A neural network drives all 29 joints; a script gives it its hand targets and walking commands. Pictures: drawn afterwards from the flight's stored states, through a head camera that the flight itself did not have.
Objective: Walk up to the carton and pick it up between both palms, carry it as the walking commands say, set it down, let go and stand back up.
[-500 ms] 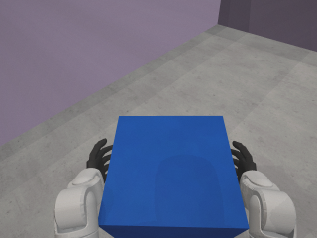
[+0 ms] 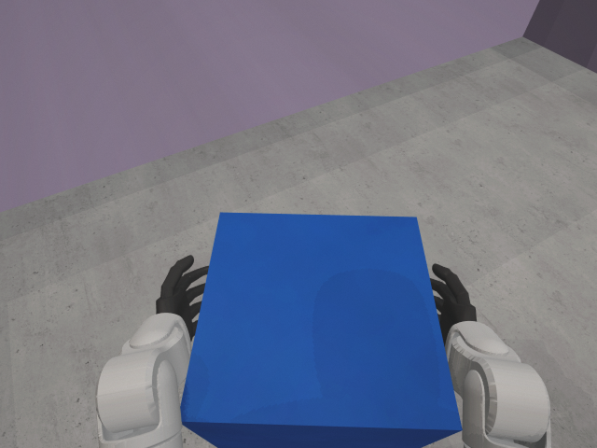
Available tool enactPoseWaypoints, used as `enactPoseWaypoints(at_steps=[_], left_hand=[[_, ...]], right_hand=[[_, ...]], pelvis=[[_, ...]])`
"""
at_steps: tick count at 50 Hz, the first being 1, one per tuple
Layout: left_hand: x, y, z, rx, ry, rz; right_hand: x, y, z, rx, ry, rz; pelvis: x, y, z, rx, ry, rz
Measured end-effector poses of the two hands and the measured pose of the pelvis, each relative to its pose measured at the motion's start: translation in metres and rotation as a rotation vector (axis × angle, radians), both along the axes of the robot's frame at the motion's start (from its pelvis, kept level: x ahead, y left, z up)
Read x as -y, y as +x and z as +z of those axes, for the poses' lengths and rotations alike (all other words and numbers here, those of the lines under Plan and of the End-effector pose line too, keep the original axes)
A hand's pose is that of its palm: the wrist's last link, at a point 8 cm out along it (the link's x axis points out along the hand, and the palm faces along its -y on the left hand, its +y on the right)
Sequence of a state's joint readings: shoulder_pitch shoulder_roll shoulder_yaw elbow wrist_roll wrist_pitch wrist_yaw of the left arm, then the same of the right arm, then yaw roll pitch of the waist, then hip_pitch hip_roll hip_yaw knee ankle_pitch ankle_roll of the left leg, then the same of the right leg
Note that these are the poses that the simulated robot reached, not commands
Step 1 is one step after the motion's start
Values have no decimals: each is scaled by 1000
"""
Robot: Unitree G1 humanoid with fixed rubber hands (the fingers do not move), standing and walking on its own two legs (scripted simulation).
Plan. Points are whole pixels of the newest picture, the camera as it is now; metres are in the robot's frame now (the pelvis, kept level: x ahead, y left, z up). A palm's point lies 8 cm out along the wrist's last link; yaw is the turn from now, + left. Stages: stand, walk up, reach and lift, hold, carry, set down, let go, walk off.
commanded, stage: carry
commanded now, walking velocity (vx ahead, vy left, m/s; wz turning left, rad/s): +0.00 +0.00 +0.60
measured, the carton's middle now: (313, 349) +0.26 +0.01 -0.01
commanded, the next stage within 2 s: none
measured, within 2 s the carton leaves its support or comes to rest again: neither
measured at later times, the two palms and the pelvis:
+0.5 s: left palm (48, 380) +0.20 +0.29 +0.07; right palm (342, 325) +0.27 -0.02 +0.06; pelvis -0.02 +0.07 -0.02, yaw +15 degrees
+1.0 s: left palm out of the picture +0.12 +0.36 +0.07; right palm (257, 317) +0.27 +0.08 +0.06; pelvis -0.03 +0.09 +0.00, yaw +28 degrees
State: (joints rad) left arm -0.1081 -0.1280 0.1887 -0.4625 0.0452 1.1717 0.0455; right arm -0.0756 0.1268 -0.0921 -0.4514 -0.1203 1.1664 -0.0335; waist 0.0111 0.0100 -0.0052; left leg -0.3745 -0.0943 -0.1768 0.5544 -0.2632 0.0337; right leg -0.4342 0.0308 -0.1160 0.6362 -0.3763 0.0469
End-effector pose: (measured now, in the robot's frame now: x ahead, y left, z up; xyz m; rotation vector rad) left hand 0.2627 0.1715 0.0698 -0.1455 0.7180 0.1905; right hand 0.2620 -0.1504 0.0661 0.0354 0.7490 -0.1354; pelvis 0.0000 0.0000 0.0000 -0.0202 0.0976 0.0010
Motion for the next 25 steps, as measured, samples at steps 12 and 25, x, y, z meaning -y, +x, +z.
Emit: enactPoseWaypoints(at_steps=[12, 25], left_hand=[[-17, -22, 21, -5, 98, 98], [-121, -67, -3, 34, 34, 214]], right_hand=[[-21, 13, -7, -4, 88, 106], [-129, 7, -9, 35, 28, 217]], pelvis=[[0, -1, 3, 4, 92, 133], [-72, -17, -20, 40, 37, 254]])
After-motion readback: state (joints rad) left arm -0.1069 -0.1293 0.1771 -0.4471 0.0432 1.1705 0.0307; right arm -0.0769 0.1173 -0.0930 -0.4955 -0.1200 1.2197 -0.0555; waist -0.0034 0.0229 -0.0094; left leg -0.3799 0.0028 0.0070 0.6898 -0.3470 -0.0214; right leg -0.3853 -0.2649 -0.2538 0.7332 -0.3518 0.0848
